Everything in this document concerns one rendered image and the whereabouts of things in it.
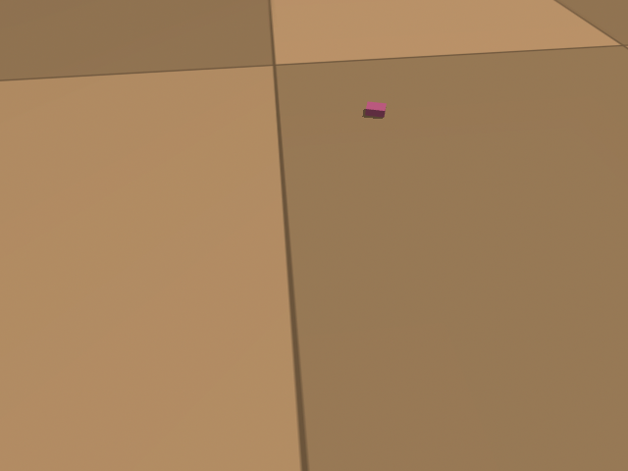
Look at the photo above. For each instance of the small box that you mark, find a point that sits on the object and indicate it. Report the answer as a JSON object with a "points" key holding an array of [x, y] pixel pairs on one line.
{"points": [[375, 109]]}

